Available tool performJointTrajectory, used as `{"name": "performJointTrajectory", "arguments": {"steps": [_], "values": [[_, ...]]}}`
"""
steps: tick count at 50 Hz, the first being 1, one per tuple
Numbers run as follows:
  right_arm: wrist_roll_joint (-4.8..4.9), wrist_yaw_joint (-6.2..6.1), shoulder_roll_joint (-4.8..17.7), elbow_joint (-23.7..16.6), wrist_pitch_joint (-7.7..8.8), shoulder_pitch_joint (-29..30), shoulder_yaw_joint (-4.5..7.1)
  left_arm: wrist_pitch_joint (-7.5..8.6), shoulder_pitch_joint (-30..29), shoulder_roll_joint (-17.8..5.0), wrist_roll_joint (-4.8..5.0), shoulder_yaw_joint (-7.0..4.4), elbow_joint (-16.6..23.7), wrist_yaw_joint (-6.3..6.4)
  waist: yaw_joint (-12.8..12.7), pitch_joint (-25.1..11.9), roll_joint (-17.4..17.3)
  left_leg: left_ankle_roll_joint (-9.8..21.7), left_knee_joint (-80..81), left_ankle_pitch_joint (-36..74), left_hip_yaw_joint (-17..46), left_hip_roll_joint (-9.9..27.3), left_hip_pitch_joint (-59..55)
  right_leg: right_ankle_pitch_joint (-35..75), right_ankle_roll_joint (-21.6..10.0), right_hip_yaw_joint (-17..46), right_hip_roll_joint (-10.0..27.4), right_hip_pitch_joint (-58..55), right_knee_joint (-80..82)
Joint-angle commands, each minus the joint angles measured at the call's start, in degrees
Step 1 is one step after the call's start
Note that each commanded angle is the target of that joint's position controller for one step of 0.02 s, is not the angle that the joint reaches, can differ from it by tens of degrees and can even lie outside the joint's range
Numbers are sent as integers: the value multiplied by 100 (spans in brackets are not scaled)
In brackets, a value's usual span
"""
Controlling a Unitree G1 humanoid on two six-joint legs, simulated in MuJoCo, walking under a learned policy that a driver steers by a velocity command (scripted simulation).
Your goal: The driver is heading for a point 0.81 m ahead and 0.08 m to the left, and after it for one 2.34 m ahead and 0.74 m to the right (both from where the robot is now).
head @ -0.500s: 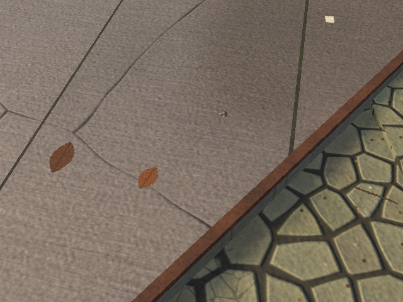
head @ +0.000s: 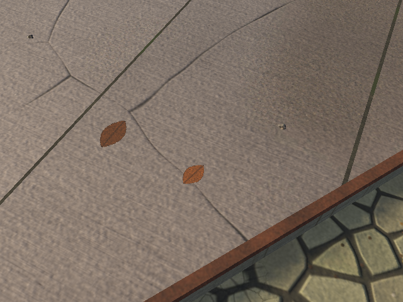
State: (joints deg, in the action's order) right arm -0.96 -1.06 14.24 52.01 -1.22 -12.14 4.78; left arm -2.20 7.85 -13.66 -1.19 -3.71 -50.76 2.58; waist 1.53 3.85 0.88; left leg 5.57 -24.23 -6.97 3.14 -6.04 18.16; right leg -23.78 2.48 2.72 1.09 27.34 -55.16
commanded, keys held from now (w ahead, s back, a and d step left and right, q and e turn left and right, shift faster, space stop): q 0.28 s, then w+q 0.26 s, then w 0.26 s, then w+e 0.20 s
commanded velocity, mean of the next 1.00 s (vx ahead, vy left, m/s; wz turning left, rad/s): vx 0.25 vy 0.00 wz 0.39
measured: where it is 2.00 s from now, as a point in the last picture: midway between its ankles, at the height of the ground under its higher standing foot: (143, 211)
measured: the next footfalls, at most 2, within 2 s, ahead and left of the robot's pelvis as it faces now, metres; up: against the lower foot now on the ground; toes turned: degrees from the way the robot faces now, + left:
right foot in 0.22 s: +0.04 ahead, -0.13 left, +0.00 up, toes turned +12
left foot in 0.74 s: +0.09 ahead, +0.14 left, +0.00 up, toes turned +26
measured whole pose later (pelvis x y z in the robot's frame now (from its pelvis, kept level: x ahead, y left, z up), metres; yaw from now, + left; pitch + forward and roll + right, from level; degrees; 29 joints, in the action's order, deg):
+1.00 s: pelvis +0.14 +0.09 +0.01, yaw +22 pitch +0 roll +0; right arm -1.7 0.2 12.9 53.1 4.5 -18.5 1.5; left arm 0.4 15.9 -15.1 -1.6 -3.4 -51.2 -2.6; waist -0.5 0.9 3.1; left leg 4.7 -14.4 -13.8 -4.9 -4.1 0.9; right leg -14.0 -1.5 0.9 3.6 38.4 -71.3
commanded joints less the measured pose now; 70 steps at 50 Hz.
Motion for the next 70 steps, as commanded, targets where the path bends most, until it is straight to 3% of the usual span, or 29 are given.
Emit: {"name": "performJointTrajectory", "arguments": {"steps": [1, 7, 10, 11, 12, 13, 15, 16, 18, 24, 30, 34, 36, 37, 38, 39, 40, 43, 46, 52, 57, 60, 62, 64, 65, 66, 67, 68, 70], "values": [[-31, 3, 908, -268, -1, -241, 207, 7, 124, -432, 28, -78, 353, 19, 33, -691, -708, 880, 869, -21, 1946, 1504, -833, 4, 21, -12, -98, 173, 299], [-40, 80, 993, -371, -78, -16, 261, 109, 264, -509, 118, -58, 511, 45, -16, -704, -853, 714, 836, -54, 2464, 1411, -633, -176, -159, 37, -359, -621, 1346], [39, 119, 971, -453, -148, 341, 270, 181, 945, -486, 161, -46, 392, 82, -392, -669, -841, 268, 704, -398, 2487, 1085, -61, 437, -370, -87, -543, -1848, 3075], [87, 104, 806, -519, -146, 366, 226, 211, 1081, -725, 110, -103, 373, 129, -422, -569, -477, -83, 383, -1147, 2216, 720, 448, 492, -489, 308, -96, -2352, 3957], [116, 76, 383, -541, -133, -30, 135, 203, 940, -1234, 17, -198, 508, 182, -142, -672, 737, -415, -1029, -2104, 1278, 35, 1094, -200, -798, 1758, 1415, -2778, 4501], [25, 30, 677, -535, -102, 83, 211, 173, 209, -1544, -63, -238, 775, 148, -119, -222, 1183, -525, -2218, -2449, 274, -454, 1645, 50, -1385, 2627, 2245, -1741, 4804], [-122, 118, 934, -424, -103, -6, 285, 205, -84, -852, -49, -77, 823, 77, 160, -139, 393, -512, -3511, -1766, 403, 78, 1120, 596, -1340, 1630, 1660, -1226, 4519], [-123, 182, 867, -346, -142, -190, 271, 220, -190, -782, -51, -55, 877, 48, 219, -155, 555, -532, -3817, -1440, 331, 113, 1262, 259, -1124, 1191, 1317, -1441, 4536], [-133, 338, 869, -327, -184, -168, 249, 258, -14, -800, -31, -59, 906, 38, 54, -139, 822, -610, -4169, -1197, 160, 249, 1716, -138, -1064, 884, 1117, -1948, 4625], [-128, 518, 678, -658, -115, 735, 120, 493, 1113, -1029, -31, -184, 508, -47, -523, 50, 562, -864, -3184, -973, -11, 570, 2368, 230, -1192, 567, 1425, -3223, 4765], [-115, 611, 440, -939, 14, 1247, -45, 645, 1265, -1011, -72, -202, 330, -196, -606, 170, 662, -613, -1793, -964, -392, 735, 1539, 695, -1199, -108, 1508, -2766, 4748], [-168, 526, 426, -938, 149, 1093, -126, 612, 1351, -1070, -34, -200, 154, -298, -428, 35, 829, -202, -759, -1113, -864, 476, 317, 2504, -1183, -448, 1524, -2365, 4202], [-244, 404, 527, -500, 288, -86, -77, 579, 1178, -918, 81, -99, 133, -315, 201, -572, 271, 29, 178, -429, -845, 218, -1528, 3748, -965, -1003, 1191, -1809, 2780], [-326, 318, 889, -289, 362, -949, 25, 581, 1010, -714, 77, 12, 305, -308, 610, -1271, -367, 176, 465, -1059, 271, 1124, -2807, 2695, -731, -1309, 897, -951, 1427], [-236, 223, 1716, -267, 378, -1420, 172, 602, 1001, -174, 32, 157, 682, -377, 590, -1495, -1900, 767, 1070, -1393, 2870, 2776, -3863, -666, -424, -1390, 11, 1013, -137], [-82, 172, 1703, -205, 337, -1282, 197, 509, 903, -832, -69, -13, 526, -323, 565, -1185, -1025, 1008, 1109, -1355, 3004, 2818, -3330, -747, -513, -546, 151, 1349, -929], [-49, 170, 1310, -310, 341, -748, 71, 521, 793, -876, -23, -38, 512, -378, 305, -663, -685, 885, 1069, -1178, 2241, 2492, -2801, -218, -618, -291, 421, 1389, -998], [-75, 133, 623, -408, 469, -104, -155, 463, 1138, -693, -32, -6, 187, -478, -150, -246, -637, 379, 1473, 90, 857, 1812, -1824, 687, -531, -260, 581, 803, -718], [-49, 125, 677, -201, 614, -527, -152, 337, 1237, -519, -38, -16, 107, -527, -214, -302, -548, 345, 1412, 1317, 298, 1838, -1786, 899, -430, -170, 341, 1083, -1524], [-137, 46, 443, 182, 677, -1319, -229, 208, 254, -300, -69, -41, 466, -422, -79, 402, -422, 603, 1630, 983, -14, 2104, -2128, 694, -419, -12, 151, 3257, -3271], [-198, 19, 314, 523, 752, -1712, -356, 245, -1002, 117, -78, 239, 1291, -234, -108, 792, -152, 367, 1674, 1019, -498, 2049, -2478, -521, -839, -448, 69, 5027, -4211], [-127, -81, 329, 635, 714, -1678, -432, 269, -1298, 225, -129, 471, 1742, -375, -214, 608, -52, 229, 1962, 2211, -1101, 1793, -2035, -374, -908, -1183, 180, 4043, -2760], [120, -130, 456, 448, 706, -1514, -462, 189, -863, 173, -44, 522, 1645, -479, -323, -151, 13, 185, 1642, 6196, -1500, 1755, -1246, 510, -1042, -1977, -348, 1122, -1101], [91, -130, 1249, 302, 672, -1274, -234, 176, 731, -240, -23, 327, 1291, -472, -1139, -1312, -1125, 98, -649, 9419, -1438, 2145, -1876, 135, -1308, -1798, -854, -440, -705], [187, -46, 1472, 155, 648, -1063, -130, 220, 1596, -481, 2, 197, 1051, -484, -1532, -1951, -1257, 1, -2234, 8972, -1475, 2077, -1964, 410, -1578, -1259, -930, -1395, 272], [206, 43, 996, -123, 701, -1294, -200, 259, 1510, -1053, -16, -17, 1015, -473, -1292, -2256, -455, -236, -4559, 4527, -1371, 1418, -417, -418, -2084, 1011, -118, -2666, 1416], [27, 225, 755, -550, 764, -1032, -195, 178, 1276, -1721, 173, -247, 936, -401, -944, -2714, 1015, -536, -6929, -933, -637, -12, 1485, 734, -2667, 4852, 1361, -3495, 3133], [-150, 298, 779, -829, 835, -817, -176, 179, 987, -1669, 185, -312, 997, -340, -726, -2694, 63, -359, -7446, -483, 459, 387, 1970, 583, -2450, 5273, 1441, -3414, 3567], [-63, 166, 245, -940, 746, -642, -286, 290, 790, -945, 24, -148, 646, -255, -202, -750, -883, -326, -7389, -552, 130, 758, 2305, 437, -2086, 3755, 1187, -1440, 3518]]}}
Keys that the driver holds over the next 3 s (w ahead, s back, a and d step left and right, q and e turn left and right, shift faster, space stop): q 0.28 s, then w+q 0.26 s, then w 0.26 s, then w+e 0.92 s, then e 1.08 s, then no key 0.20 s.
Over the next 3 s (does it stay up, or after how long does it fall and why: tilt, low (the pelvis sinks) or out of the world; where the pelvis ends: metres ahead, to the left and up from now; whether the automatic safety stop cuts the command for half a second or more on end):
stays up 0.79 0.20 0.10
